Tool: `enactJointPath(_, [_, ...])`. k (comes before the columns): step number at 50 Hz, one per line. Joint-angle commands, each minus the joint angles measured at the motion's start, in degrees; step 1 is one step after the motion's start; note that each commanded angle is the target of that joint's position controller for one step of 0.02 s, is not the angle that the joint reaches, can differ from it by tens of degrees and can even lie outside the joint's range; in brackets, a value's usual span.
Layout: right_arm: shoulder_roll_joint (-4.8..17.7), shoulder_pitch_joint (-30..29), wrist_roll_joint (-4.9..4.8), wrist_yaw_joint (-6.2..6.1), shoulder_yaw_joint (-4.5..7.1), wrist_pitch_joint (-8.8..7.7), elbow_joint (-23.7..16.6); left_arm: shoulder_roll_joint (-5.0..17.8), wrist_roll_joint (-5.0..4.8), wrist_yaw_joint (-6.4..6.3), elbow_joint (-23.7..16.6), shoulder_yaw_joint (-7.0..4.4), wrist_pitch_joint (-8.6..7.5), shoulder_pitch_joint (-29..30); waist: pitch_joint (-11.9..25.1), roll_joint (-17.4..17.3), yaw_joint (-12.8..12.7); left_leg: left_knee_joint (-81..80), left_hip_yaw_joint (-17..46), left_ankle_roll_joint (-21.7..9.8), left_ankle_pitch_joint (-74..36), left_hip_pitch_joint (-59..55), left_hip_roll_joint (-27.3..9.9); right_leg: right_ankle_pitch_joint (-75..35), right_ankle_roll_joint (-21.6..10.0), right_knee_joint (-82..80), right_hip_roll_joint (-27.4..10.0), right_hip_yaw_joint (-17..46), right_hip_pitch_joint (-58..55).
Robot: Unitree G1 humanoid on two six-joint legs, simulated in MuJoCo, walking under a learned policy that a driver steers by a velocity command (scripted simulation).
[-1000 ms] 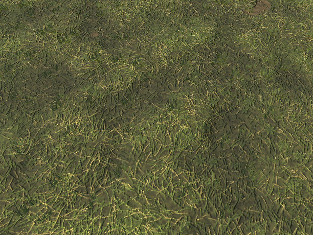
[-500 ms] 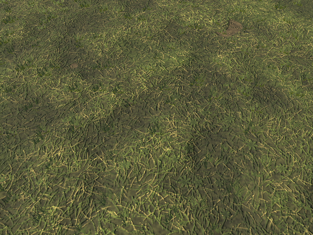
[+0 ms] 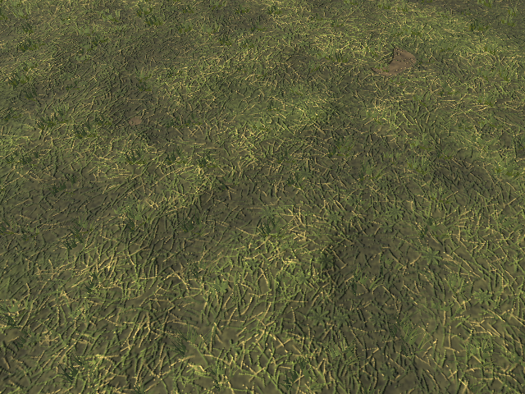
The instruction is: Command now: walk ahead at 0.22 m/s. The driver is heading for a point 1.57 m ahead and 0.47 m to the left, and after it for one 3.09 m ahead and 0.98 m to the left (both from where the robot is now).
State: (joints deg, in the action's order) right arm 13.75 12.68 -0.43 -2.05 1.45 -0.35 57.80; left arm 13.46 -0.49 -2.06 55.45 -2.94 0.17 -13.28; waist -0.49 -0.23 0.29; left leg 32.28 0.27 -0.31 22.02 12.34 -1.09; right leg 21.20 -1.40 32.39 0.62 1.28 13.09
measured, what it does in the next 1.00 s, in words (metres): walks ahead: right foot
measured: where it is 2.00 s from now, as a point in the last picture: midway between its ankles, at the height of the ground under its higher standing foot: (190, 250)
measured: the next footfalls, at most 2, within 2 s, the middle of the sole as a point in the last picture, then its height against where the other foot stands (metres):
right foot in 0.56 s outside the picture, level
left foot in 1.12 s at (214, 349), level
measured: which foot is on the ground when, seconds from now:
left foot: down 0.00-0.56, up 0.58-1.00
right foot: down 0.00-0.18, up 0.20-0.54, down 0.56-1.00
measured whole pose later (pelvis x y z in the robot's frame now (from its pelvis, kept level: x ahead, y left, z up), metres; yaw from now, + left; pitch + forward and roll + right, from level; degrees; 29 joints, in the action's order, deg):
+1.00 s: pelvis +0.45 -0.01 +0.00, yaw +12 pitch +1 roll -3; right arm 14.3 7.4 -1.1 1.6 3.6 -2.6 48.4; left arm 14.6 0.4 -0.9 56.9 -3.1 -5.4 -17.7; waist -0.5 -1.3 -3.4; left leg 40.8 1.0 -2.1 -3.1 39.2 -6.6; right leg 16.1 -1.4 10.9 2.6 -13.7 -4.5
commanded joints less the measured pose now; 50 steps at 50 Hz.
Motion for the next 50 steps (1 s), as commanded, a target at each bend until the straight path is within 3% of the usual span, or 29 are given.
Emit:
enactJointPath(1, [5.9, -0.9, -0.61, 0.06, 1.26, -2.36, -2.7, 7.4, -0.76, 0.07, -1.6, -1.67, -2.45, -1.6, -6.7, 2.1, -0.8, -5.0, 2.2, -3.7, 15.0, 9.2, -1.3, 20.3, -5.1, -10.6, -4.9, 7.9, 4.1])
enactJointPath(5, [3.2, -1.9, -1.21, 1.5, 0.92, -4.81, -3.7, 10.0, -1.08, 0.99, -0.3, -2.41, -3.93, -4.9, -5.3, 9.7, -0.9, 4.8, -2.3, -4.0, 3.0, 11.1, 1.4, 22.4, -11.1, -19.4, -14.4, 23.5, -0.4])
enactJointPath(7, [3.3, 2.3, -1.45, 1.89, 0.95, -5.42, -2.2, 9.8, -1.25, 1.23, -2.0, -2.1, -3.97, -0.1, -6.2, 9.4, 2.5, -2.0, -1.5, -6.3, 2.0, 1.6, 1.1, 17.2, -9.9, -17.6, -12.9, 20.6, 6.4])
enactJointPath(8, [4.8, 7.9, -1.36, 2.02, 1.44, -5.72, 0.0, 8.2, -1.48, 1.32, -4.2, -1.57, -4.09, 5.3, -6.1, 6.3, 5.6, -6.6, 0.9, -7.2, 0.6, -4.5, -0.1, 10.1, -7.2, -12.7, -9.1, 13.9, 10.3])
enactJointPath(9, [8.8, 14.3, -1.31, 1.98, 2.66, -5.98, 2.5, 5.2, -1.38, 1.47, -6.1, -0.77, -4.9, 8.8, -5.2, -3.4, 7.3, -11.9, 11.8, -9.5, 0.3, -13.6, -5.6, -0.5, -2.9, 1.5, -2.4, 3.5, 18.4])
enactJointPath(10, [14.4, 20.7, -1.37, 2.31, 4.33, -5.89, 4.2, 4.5, -0.69, 1.62, -8.0, -0.61, -6.42, 9.7, -2.7, -16.1, 8.6, -17.4, 28.8, -14.2, -8.9, -25.6, -15.9, -1.8, 0.3, 17.5, 2.2, -3.4, 30.0])
enactJointPath(11, [11.0, 21.7, -0.28, 2.58, 3.29, -5.99, 4.1, 6.6, -0.84, 1.84, -7.7, -1.15, -7.15, 9.6, -2.6, -12.8, 8.3, -17.5, 34.4, -16.4, -16.0, -29.1, -19.9, 10.2, 0.4, 28.8, 1.3, -0.1, 38.1])
enactJointPath(12, [8.5, 20.0, 0.36, 2.7, 2.54, -6.17, 3.6, 6.1, -1.78, 2.34, -7.2, -1.06, -7.44, 7.9, -3.3, -8.0, 6.0, -16.2, 31.5, -15.9, -19.2, -30.1, -19.9, 9.0, -0.8, 35.5, -1.5, 2.2, 42.3])
enactJointPath(13, [7.5, 18.4, 0.52, 2.82, 2.17, -6.15, 2.7, 5.3, -2.26, 2.74, -6.9, -0.77, -7.46, 7.7, -3.3, -5.8, 5.1, -16.4, 27.1, -14.8, -21.2, -30.4, -18.7, 5.5, -1.7, 37.9, -3.4, 1.6, 44.9])
enactJointPath(14, [6.9, 17.2, 0.18, 2.9, 1.74, -5.81, 2.4, 5.0, -2.1, 3.03, -7.4, -0.74, -7.43, 9.2, -4.9, -3.8, 4.5, -17.7, 22.8, -13.4, -24.5, -29.1, -17.9, 2.4, -2.0, 36.9, -5.1, 0.7, 46.7])
enactJointPath(16, [4.5, 15.9, 0.23, 2.5, 0.76, -4.83, 2.0, 3.6, -1.37, 3.63, -8.4, -0.49, -7.11, 11.2, -5.4, -4.6, 3.6, -20.8, 15.6, -10.8, -28.0, -23.3, -14.7, -3.0, -1.4, 30.5, -6.7, -1.2, 41.6])
enactJointPath(18, [5.0, 12.5, 0.37, 1.56, 0.51, -4.17, 0.3, 1.4, -0.88, 4.32, -9.9, 0.45, -6.68, 14.3, -6.4, -5.0, 3.0, -23.8, 8.8, -9.7, -26.3, -13.1, -10.6, -10.9, 0.4, 18.7, -5.1, -3.8, 31.8])
enactJointPath(20, [8.1, 12.6, 0.32, 0.78, 1.12, -4.43, -0.2, 0.5, -0.73, 4.56, -11.7, 1.15, -6.27, 18.5, -6.7, -6.1, 3.3, -27.3, 5.2, -9.2, -23.8, -5.0, -8.7, -18.3, 1.2, 7.7, -2.5, -5.6, 20.2])
enactJointPath(22, [10.1, 14.3, -0.54, 0.56, 1.9, -4.94, 0.6, 2.9, -1.12, 4.5, -12.8, 0.75, -5.76, 19.9, -7.3, -7.1, 2.6, -29.0, 5.4, -9.2, -23.1, -5.6, -10.9, -21.4, 0.4, 3.0, -1.9, -4.7, 16.0])
enactJointPath(24, [9.9, 14.3, -1.0, 0.59, 2.26, -4.95, 0.9, 5.5, -1.26, 4.41, -13.2, -0.04, -5.63, 19.3, -6.8, -6.9, 0.9, -26.3, 4.6, -8.0, -30.9, -10.6, -12.7, -21.8, -1.3, -0.7, -1.5, -3.6, 14.4])
enactJointPath(26, [10.5, 13.5, -0.49, 0.71, 2.74, -4.16, 0.7, 8.3, -1.11, 4.09, -11.4, -1.62, -5.47, 12.0, -0.7, -7.7, -3.6, -15.4, 2.3, -6.1, -50.8, -14.6, -12.8, -19.0, -3.6, -0.1, 0.7, -4.6, 5.2])
enactJointPath(27, [9.8, 13.3, -0.03, 0.73, 2.58, -3.52, 0.4, 10.1, -1.35, 3.76, -8.5, -2.88, -5.13, 3.1, 4.5, -7.3, -7.7, -4.7, 0.7, -4.8, -55.7, -12.4, -10.7, -17.7, -5.2, 0.0, 2.0, -5.5, -5.6])
enactJointPath(28, [8.2, 13.4, 0.66, 0.85, 1.86, -3.23, -0.8, 12.6, -1.08, 3.2, -6.3, -3.87, -4.84, -6.4, 10.3, -3.9, -11.4, 11.1, 0.6, -3.3, -44.0, -0.3, -8.4, -14.5, -7.8, 0.9, -5.1, 2.4, -22.0])
enactJointPath(29, [-1.9, 21.9, 0.55, 1.47, -0.79, -4.05, -1.7, 18.1, 0.23, 3.33, -4.8, -4.71, -4.84, -11.7, 21.5, 14.1, -6.8, 35.3, 0.4, -0.1, -3.5, 18.7, 2.6, 0.7, -17.3, -6.6, -22.0, 31.6, -39.6])
enactJointPath(30, [2.1, 19.2, -1.22, 1.83, 0.13, -5.55, -0.9, 12.9, -0.03, 3.65, -4.7, -3.23, -5.03, -10.7, 21.7, 13.3, -8.2, 44.8, 8.7, -1.2, 9.4, 24.2, 3.3, 9.1, -17.5, -17.6, -23.7, 44.4, -35.6])
enactJointPath(31, [6.9, 12.5, -3.0, 1.85, 1.67, -6.34, -3.5, 10.3, -0.3, 3.62, -5.3, -2.3, -5.6, -4.5, 9.9, 10.3, -6.7, 47.6, 7.9, -2.5, 5.8, 29.3, 0.2, 8.9, -13.9, -18.8, -22.3, 35.2, -25.9])
enactJointPath(32, [7.5, 8.8, -3.0, 1.43, 1.85, -6.5, -4.6, 8.4, -0.17, 3.62, -6.1, -1.68, -6.13, 0.7, 5.0, 5.7, -4.6, 45.3, 6.5, -3.2, 0.0, 27.5, -3.3, 2.7, -12.0, -19.8, -20.4, 26.4, -16.4])
enactJointPath(33, [6.9, 7.7, -2.13, 0.91, 2.27, -5.99, -4.6, 6.5, 0.34, 3.88, -6.0, -1.19, -6.71, 4.0, 2.0, 3.6, -2.6, 42.0, 6.0, -3.2, -3.7, 24.4, -5.4, -3.6, -10.4, -21.3, -18.1, 19.4, -8.7])
enactJointPath(35, [4.4, 10.9, -1.67, 0.73, 2.61, -3.97, -3.8, 4.4, 1.28, 4.09, -5.1, -0.77, -7.35, 6.5, 1.0, 6.2, 1.0, 37.8, 6.7, -3.3, -6.7, 17.7, -7.6, -7.6, -8.7, -24.2, -14.8, 10.3, -1.3])
enactJointPath(36, [3.4, 11.2, -1.7, 0.73, 2.64, -3.16, -3.8, 4.4, 1.2, 4.0, -4.3, -0.81, -7.57, 6.0, 0.2, 5.8, 1.4, 36.8, 6.4, -3.2, -6.7, 17.2, -7.8, -9.1, -9.0, -25.5, -14.5, 7.7, 0.6])
enactJointPath(38, [3.5, 8.4, -1.4, 0.52, 3.02, -2.13, -5.5, 6.0, 1.25, 3.44, -3.1, -1.18, -7.91, 4.9, -2.0, 4.7, 1.8, 34.4, 6.7, -2.7, -9.7, 20.8, -7.9, -11.0, -9.7, -27.7, -14.8, 4.0, 1.8])
enactJointPath(42, [4.3, 1.7, -0.84, 1.25, 3.55, -2.45, -8.3, 7.8, 1.62, 1.81, -2.1, -1.53, -7.69, 2.2, -3.4, 2.2, 0.7, 24.1, 7.8, -1.4, -21.4, 28.4, -7.1, -16.1, -9.6, -28.4, -14.8, -1.7, -2.9])
enactJointPath(45, [3.3, -4.5, -0.59, 2.56, 2.97, -2.98, -10.4, 9.0, 1.28, 1.01, -2.1, -1.56, -7.25, 0.6, -4.4, 1.3, -1.4, 14.4, 3.3, -1.0, -27.6, 27.5, -6.4, -18.9, -8.3, -28.7, -14.0, -7.0, -5.2])
enactJointPath(50, [2.1, -13.8, -0.72, 4.73, 1.79, -3.09, -15.9, 10.6, 0.34, 0.81, -0.5, -2.09, -5.1, -6.1, -6.7, 0.3, -5.1, 5.5, -1.2, -2.6, -23.3, 32.0, -5.5, -25.1, -7.8, -24.3, -16.9, -10.7, -17.5])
